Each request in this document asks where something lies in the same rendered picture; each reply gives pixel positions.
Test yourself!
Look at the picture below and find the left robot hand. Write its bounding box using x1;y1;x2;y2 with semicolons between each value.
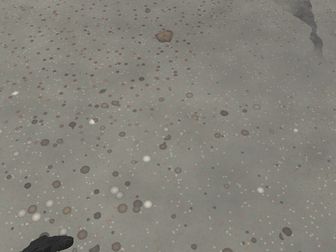
20;235;74;252

